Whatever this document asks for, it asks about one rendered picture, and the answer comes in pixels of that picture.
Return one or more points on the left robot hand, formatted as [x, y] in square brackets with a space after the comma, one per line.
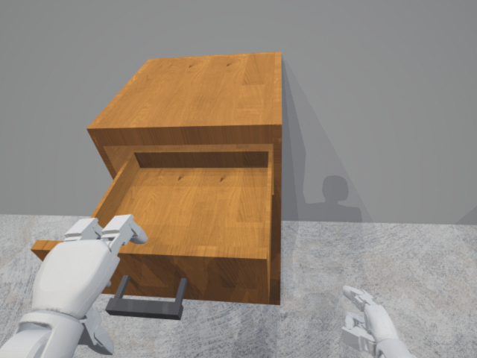
[75, 272]

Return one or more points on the right robot forearm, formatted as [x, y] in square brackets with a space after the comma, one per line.
[393, 348]

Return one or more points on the handle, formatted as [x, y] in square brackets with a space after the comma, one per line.
[145, 308]

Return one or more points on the left robot forearm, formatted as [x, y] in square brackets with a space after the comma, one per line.
[44, 334]

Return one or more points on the right robot hand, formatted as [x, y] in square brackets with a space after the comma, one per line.
[364, 334]

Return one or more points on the drawer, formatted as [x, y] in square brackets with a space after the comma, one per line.
[207, 216]

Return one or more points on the cabinet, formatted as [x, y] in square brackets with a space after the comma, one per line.
[214, 102]

